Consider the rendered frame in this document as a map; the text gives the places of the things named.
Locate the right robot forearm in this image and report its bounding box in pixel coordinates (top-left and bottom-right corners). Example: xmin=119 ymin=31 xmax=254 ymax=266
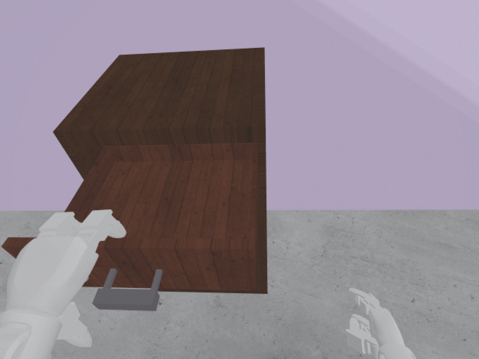
xmin=378 ymin=343 xmax=416 ymax=359

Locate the cabinet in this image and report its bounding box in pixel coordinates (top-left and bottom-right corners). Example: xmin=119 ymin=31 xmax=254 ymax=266
xmin=53 ymin=47 xmax=267 ymax=294

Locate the left robot forearm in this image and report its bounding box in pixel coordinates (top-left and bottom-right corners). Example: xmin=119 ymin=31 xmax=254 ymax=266
xmin=0 ymin=309 xmax=62 ymax=359

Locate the handle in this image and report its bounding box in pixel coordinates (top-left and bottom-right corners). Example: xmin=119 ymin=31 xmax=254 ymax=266
xmin=92 ymin=269 xmax=163 ymax=311

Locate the right robot hand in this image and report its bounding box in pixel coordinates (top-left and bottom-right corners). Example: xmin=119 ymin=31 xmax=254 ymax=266
xmin=346 ymin=288 xmax=404 ymax=359

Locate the left robot hand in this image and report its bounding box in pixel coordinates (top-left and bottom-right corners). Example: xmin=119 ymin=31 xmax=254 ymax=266
xmin=6 ymin=209 xmax=126 ymax=347

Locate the drawer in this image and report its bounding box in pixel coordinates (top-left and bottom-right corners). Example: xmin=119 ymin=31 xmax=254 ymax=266
xmin=2 ymin=143 xmax=257 ymax=291

